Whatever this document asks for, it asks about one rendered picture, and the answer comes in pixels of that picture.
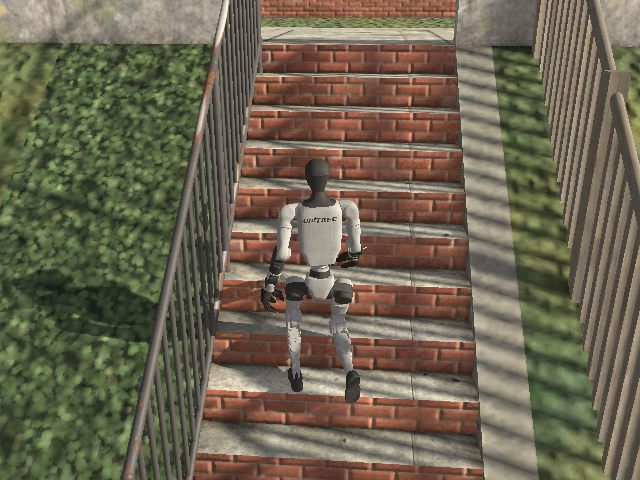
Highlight stairs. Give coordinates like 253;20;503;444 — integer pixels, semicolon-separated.
193;45;484;480

